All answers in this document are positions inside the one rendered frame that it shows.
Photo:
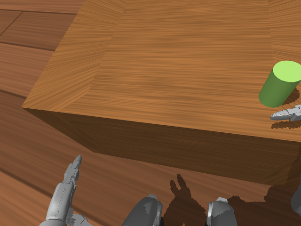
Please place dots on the can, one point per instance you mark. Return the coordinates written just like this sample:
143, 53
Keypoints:
282, 80

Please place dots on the left robot hand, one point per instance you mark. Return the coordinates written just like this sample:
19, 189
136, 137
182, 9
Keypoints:
60, 205

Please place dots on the right robot hand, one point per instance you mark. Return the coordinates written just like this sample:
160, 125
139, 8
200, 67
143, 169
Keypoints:
292, 114

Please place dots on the right robot arm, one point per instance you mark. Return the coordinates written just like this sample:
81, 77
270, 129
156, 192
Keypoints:
296, 200

